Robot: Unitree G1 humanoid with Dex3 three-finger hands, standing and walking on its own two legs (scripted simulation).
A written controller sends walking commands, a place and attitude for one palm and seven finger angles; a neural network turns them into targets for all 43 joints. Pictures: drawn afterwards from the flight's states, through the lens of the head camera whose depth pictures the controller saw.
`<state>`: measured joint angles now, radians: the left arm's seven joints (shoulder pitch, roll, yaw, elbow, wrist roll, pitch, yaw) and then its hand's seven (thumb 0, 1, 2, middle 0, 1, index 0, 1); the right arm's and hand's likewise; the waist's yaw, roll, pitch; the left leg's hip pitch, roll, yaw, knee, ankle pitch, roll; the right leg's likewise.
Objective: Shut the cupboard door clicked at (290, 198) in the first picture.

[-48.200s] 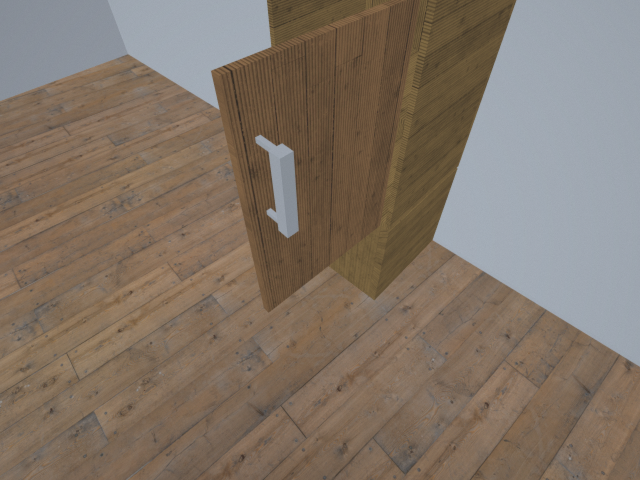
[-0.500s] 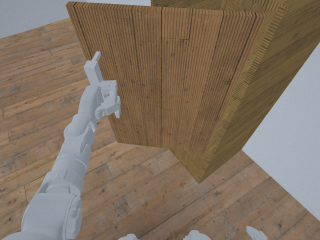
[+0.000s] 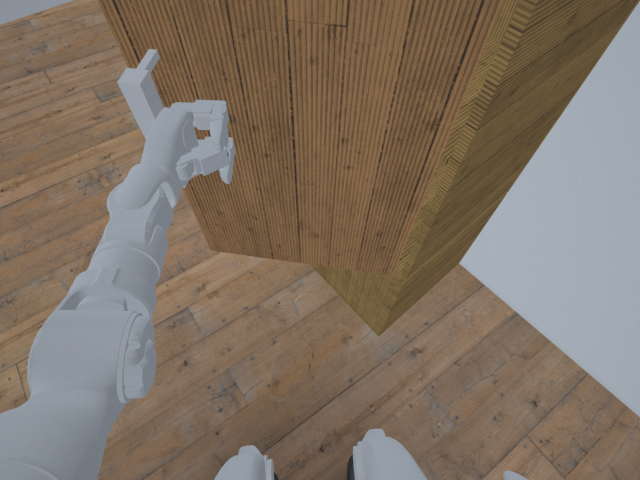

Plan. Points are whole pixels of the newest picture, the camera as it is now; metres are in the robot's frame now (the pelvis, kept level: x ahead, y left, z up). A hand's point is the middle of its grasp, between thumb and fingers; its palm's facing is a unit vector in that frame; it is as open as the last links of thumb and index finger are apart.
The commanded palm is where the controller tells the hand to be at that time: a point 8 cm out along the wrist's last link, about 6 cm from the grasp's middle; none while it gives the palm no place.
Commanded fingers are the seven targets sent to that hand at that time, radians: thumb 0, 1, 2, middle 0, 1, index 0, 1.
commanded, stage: push the door shut along its arc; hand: left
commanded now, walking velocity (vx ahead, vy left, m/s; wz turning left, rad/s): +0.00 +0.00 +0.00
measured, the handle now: (166, 123) +0.55 +0.16 +0.10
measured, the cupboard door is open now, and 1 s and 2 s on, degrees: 41 24 24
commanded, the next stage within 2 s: pull the fist back off the door in 0.74 s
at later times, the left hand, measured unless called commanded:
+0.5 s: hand (249, 124) +0.53 +0.05 +0.11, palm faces -0.42 -0.91 -0.01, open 3.1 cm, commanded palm +0.55 +0.10 +0.11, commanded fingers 0.00 0.90 0.90 -1.30 -1.50 -1.30 -1.50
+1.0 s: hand (261, 96) +0.59 +0.04 +0.11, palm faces -0.06 -0.99 +0.09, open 3.2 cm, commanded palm +0.56 +0.07 +0.11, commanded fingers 0.00 0.90 0.90 -1.30 -1.50 -1.30 -1.50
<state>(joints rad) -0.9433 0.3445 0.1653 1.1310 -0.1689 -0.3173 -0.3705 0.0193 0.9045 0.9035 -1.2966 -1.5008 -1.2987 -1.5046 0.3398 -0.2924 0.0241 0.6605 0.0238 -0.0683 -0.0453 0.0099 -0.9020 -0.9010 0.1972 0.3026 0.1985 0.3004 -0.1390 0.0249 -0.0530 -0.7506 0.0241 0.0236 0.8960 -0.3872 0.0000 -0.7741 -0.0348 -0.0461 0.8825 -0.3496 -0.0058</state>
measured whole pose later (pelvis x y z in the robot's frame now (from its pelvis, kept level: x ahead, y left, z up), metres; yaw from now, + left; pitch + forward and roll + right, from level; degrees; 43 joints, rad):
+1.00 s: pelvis +0.01 +0.01 -0.03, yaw -1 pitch +25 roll -2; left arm -1.29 0.32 0.32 1.26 -0.05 -0.21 0.04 0.03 0.90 0.92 -1.30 -1.50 -1.30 -1.50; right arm 0.44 -0.26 0.02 0.66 -0.07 -0.08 0.04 0.01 -0.90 -0.90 0.20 0.30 0.20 0.30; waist -0.22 0.06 -0.10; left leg -1.03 0.05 0.01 1.05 -0.45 0.00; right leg -1.04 -0.02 -0.05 0.99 -0.39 0.00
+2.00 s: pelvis +0.02 -0.01 +0.02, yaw -1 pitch +10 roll +1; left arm -0.67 0.08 0.11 0.85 -0.08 -0.34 0.11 0.02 0.90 0.90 -1.30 -1.50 -1.30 -1.50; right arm 0.31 -0.23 0.00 0.65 -0.01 -0.01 0.01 0.01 -0.90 -0.90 0.20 0.30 0.20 0.30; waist -0.07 0.04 -0.08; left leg -0.57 0.03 0.04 0.76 -0.36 -0.01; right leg -0.62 -0.02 -0.02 0.78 -0.34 -0.01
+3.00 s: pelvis +0.05 +0.01 +0.05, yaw +1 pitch -5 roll +0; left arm 0.42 0.33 0.28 -0.35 -0.06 -0.03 0.09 0.02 0.90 0.90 -0.49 -0.62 -0.50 -0.62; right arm 0.21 -0.22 0.03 0.63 0.00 -0.02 -0.08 0.01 -0.90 -0.90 0.20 0.30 0.20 0.30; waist 0.06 0.08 0.01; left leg -0.06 0.00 0.02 0.40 -0.25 0.01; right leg -0.08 -0.04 -0.05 0.39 -0.22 0.02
